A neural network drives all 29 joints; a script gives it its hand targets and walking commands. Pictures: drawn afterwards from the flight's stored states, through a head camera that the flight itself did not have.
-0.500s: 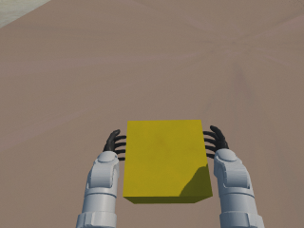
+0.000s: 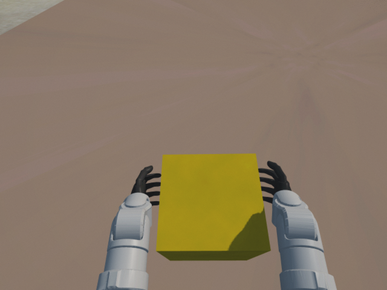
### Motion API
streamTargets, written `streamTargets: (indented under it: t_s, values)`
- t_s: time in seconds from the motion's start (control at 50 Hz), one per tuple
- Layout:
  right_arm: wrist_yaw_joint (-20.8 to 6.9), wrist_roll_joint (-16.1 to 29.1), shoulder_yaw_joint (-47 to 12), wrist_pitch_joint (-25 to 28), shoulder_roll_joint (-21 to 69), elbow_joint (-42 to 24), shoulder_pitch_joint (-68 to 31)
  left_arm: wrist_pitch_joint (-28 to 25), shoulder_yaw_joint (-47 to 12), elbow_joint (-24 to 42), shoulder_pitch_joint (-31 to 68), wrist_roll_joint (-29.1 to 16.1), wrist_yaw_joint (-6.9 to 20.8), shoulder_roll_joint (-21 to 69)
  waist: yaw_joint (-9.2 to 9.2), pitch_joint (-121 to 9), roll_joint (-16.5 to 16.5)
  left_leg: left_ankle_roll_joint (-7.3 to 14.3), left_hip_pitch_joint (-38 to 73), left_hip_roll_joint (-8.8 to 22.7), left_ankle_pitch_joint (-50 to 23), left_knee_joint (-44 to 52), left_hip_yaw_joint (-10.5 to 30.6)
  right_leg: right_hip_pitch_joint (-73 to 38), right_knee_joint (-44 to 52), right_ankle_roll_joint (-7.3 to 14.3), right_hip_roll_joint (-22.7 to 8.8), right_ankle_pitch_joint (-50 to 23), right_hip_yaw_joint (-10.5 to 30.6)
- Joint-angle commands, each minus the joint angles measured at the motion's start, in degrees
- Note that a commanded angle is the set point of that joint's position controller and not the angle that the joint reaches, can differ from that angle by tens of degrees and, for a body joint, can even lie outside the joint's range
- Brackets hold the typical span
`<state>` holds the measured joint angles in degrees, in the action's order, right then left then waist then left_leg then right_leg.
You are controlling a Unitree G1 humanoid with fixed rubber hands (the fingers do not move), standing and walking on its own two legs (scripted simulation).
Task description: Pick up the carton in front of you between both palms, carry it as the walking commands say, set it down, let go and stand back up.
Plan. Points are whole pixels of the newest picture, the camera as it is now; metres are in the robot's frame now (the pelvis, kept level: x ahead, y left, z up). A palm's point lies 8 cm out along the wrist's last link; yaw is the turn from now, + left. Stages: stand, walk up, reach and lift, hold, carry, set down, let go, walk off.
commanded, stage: carry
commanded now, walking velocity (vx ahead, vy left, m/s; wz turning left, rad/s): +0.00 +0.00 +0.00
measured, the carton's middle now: (208, 212) +0.32 +0.00 -0.07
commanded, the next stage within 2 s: hold in 0.04 s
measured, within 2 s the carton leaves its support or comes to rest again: neither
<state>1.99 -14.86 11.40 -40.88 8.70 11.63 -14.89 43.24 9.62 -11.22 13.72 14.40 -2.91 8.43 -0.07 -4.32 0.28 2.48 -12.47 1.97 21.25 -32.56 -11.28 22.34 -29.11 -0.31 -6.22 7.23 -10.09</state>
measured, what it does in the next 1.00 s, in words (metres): lowers itself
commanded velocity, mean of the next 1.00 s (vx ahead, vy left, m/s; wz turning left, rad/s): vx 0.00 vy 0.00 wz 0.00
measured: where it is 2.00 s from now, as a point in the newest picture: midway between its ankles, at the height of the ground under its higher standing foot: outside the picture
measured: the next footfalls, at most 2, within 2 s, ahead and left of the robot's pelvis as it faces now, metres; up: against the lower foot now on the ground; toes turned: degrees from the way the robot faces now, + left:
none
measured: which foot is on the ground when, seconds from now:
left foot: down 0.00-1.00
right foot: down 0.00-1.00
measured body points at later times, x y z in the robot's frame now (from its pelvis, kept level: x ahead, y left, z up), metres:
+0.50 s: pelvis +0.00 -0.05 +0.01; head -0.03 -0.07 +0.46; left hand +0.27 +0.17 +0.04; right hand +0.35 -0.12 +0.05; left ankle -0.04 +0.08 -0.73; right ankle +0.08 -0.16 -0.73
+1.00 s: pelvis -0.04 -0.07 -0.07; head +0.17 -0.02 +0.32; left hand +0.34 +0.17 -0.16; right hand +0.37 -0.12 -0.15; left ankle -0.04 +0.08 -0.73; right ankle +0.08 -0.16 -0.73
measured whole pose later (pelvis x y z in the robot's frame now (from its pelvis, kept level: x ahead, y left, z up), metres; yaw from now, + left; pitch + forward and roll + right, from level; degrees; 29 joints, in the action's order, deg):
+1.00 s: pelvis -0.04 -0.07 -0.07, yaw +13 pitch +29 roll +0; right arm 11.3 -16.1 25.9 -10.2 15.3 24.9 -34.1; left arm 11.1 21.1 -37.4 40.2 18.1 2.8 1.7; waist 1.1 -0.7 -0.4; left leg -2.3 -64.8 -3.3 21.4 -57.1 6.1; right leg 69.1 -52.2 -1.7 3.3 12.2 5.4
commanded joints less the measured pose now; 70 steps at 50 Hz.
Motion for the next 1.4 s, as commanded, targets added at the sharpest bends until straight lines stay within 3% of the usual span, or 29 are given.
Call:
streamTargets:
  t_s: [0.0, 0.02, 0.04, 0.08, 0.1, 0.14, 0.16, 0.24, 0.34, 0.44, 0.52, 0.6, 0.66, 0.74, 0.82, 0.9, 1.0, 1.14, 1.24, 1.38]
  values:
    - [-14.75, 14.81, -31.48, 0.98, 53.44, -0.63, -22.80, -3.76, -31.72, 5.88, 29.18, -16.03, 14.86, 52.51, 0.06, -14.58, 0.16, -0.28, -0.67, 7.59, -15.06, 7.16, 6.38, -10.70, 1.21, 0.76, -3.64, -8.52, 4.19]
    - [-14.75, 14.83, -31.50, 0.98, 53.43, -0.65, -22.80, -3.76, -31.74, 5.89, 29.17, -16.03, 14.86, 52.52, 0.06, -14.58, 0.16, -0.28, -0.65, 7.59, -15.14, 7.14, 6.37, -10.69, 1.20, 0.74, -3.63, -8.53, 4.17]
    - [-14.87, 14.69, -30.23, 1.16, 53.61, -2.09, -16.58, -4.85, -29.40, 2.51, 25.38, -15.56, 15.23, 53.53, 1.36, -7.53, 8.27, -0.62, -5.65, -1.73, -30.41, 14.41, 19.78, -28.60, 0.64, 2.32, 12.29, -15.10, 11.81]
    - [-15.35, 13.89, -31.43, 2.35, 52.07, -5.45, -20.59, -7.07, -28.00, 3.43, 23.87, -12.59, 13.94, 51.33, -0.69, -10.65, 3.37, -1.37, 5.99, -3.17, -39.49, 11.76, 19.54, -23.85, 3.50, 1.51, 12.10, -17.68, 13.75]
    - [-15.63, 14.39, -32.22, 2.66, 51.17, -4.98, -21.25, -7.41, -27.10, 3.08, 23.58, -11.83, 13.31, 50.89, -1.84, -11.47, 3.93, -1.74, 8.68, -3.90, -36.06, 12.48, 18.87, -23.18, 4.62, 1.02, 12.04, -16.09, 13.90]
    - [-15.89, 14.49, -32.89, 3.02, 50.96, -5.19, -22.56, -7.79, -26.54, 1.76, 24.61, -11.57, 13.12, 51.40, -1.40, -11.48, 2.20, -2.35, 11.22, -4.33, -35.03, 12.94, 18.41, -22.24, 5.73, 0.03, 12.84, -15.18, 13.59]
    - [-15.89, 14.38, -32.78, 3.19, 50.81, -4.62, -22.90, -7.85, -26.81, 1.34, 25.70, -11.70, 13.40, 51.75, -0.95, -11.11, 3.54, -2.47, 10.70, -4.49, -30.36, 13.98, 18.23, -22.41, 6.21, 0.04, 12.92, -12.27, 13.44]
    - [-15.45, 11.92, -29.21, 3.14, 51.93, -0.44, -21.32, -7.20, -29.26, 0.90, 30.78, -14.04, 15.42, 52.78, 2.25, -9.14, 2.63, -3.26, 10.04, -4.93, -23.19, 14.76, 17.59, -21.18, 7.48, 0.53, 13.33, -7.72, 12.86]
    - [-15.89, 10.30, -25.87, 2.64, 54.62, 5.49, -23.76, -6.61, -27.95, -2.14, 36.00, -13.83, 17.63, 52.86, 3.09, -5.46, 1.68, -3.36, 3.55, -5.40, -13.47, 15.81, 16.66, -23.54, 8.37, 0.85, 12.99, -2.95, 12.54]
    - [-15.49, 8.01, -20.60, 3.77, 59.12, 13.90, -34.00, -9.66, -19.10, -12.26, 44.07, -8.18, 20.59, 48.72, 0.54, -2.83, -1.77, -0.84, -3.64, -6.55, -2.08, 13.79, 14.47, -25.18, 8.25, -0.52, 11.28, 6.48, 12.76]
    - [-13.72, 4.31, -13.10, 6.43, 59.17, 20.85, -41.18, -14.01, -8.35, -22.16, 50.02, -1.76, 21.46, 44.16, -0.87, -2.04, -3.29, 1.03, -9.91, -7.04, 1.09, 8.70, 13.90, -22.73, 6.60, -1.24, 10.39, 12.16, 14.20]
    - [-10.01, -0.85, -2.74, 10.49, 53.35, 24.70, -40.93, -18.22, 1.16, -28.94, 49.95, 4.89, 20.33, 37.04, -0.26, -2.50, -1.98, 1.52, -17.05, -7.42, -0.14, 3.53, 13.94, -17.99, 2.73, -1.80, 10.20, 9.73, 15.63]
    - [-7.57, -4.15, 2.26, 14.59, 49.65, 25.96, -37.44, -21.42, 4.64, -31.28, 48.15, 8.34, 20.08, 32.27, 0.67, -5.99, -1.07, 1.23, -22.50, -8.07, -2.94, -0.24, 13.82, -12.85, -1.79, -2.30, 10.44, 2.12, 15.50]
    - [-6.03, -3.49, -0.23, 22.42, 50.92, 23.92, -38.27, -27.98, 2.24, -31.08, 48.24, 7.90, 20.50, 32.22, 0.26, -15.54, -1.51, 0.96, -29.73, -9.25, -6.80, -5.12, 13.88, -7.63, -8.79, -2.96, 10.95, -8.66, 14.84]
    - [-5.18, -0.01, -8.95, 29.33, 55.18, 22.96, -43.37, -34.44, -5.51, -29.50, 52.17, 3.68, 20.26, 35.41, -0.69, -30.15, -1.32, -0.24, -39.07, -10.09, -9.74, -10.53, 13.35, -5.55, -15.92, -3.26, 11.91, -14.63, 14.84]
    - [-4.64, 3.35, -17.59, 32.54, 58.06, 19.23, -46.80, -37.12, -13.77, -25.21, 55.42, -0.99, 20.14, 38.06, -1.20, -47.34, 0.07, -1.47, -46.73, -10.73, -13.56, -16.62, 11.93, -6.01, -22.96, -3.28, 12.70, -20.63, 14.52]
    - [-5.51, 4.20, -21.48, 31.71, 57.88, 16.42, -49.22, -35.93, -19.31, -23.45, 57.88, -4.36, 20.16, 40.95, 1.21, -57.01, 1.87, -2.53, -49.05, -11.11, -13.49, -23.42, 11.45, 8.04, -29.60, -3.39, 14.18, -13.30, 11.12]
    - [-8.65, 2.85, -17.25, 27.73, 55.51, 19.29, -52.28, -31.37, -18.00, -30.37, 59.41, -4.44, 19.98, 44.82, 4.80, -51.81, 3.85, -3.35, -56.72, -11.18, -6.34, -28.80, 11.76, 29.72, -36.18, -2.92, 14.74, -0.97, 7.48]
    - [-9.86, 3.17, -14.42, 26.97, 53.35, 20.71, -56.30, -30.80, -16.63, -33.68, 62.19, -4.70, 17.84, 44.97, 5.62, -53.02, 5.11, -3.69, -59.13, -11.26, -8.18, -33.53, 12.42, 41.33, -41.60, -2.95, 14.76, 0.19, 6.20]
    - [-9.33, 5.27, -12.42, 27.64, 51.05, 21.39, -59.65, -31.97, -17.95, -34.38, 67.06, -6.48, 14.76, 43.00, 6.61, -58.70, 7.01, -4.00, -62.17, -11.60, -11.55, -41.13, 12.50, 50.48, -48.97, -3.64, 14.87, -1.85, 5.68]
